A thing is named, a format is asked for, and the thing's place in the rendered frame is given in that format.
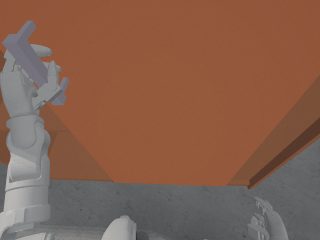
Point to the robot left forearm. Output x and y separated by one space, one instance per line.
28 176

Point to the robot left hand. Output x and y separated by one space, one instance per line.
17 88

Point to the robot right hand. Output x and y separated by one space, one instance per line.
271 225

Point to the robot left thigh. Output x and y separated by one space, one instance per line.
121 229

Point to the wardrobe door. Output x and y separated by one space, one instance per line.
301 116
174 92

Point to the handle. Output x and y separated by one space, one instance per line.
24 54

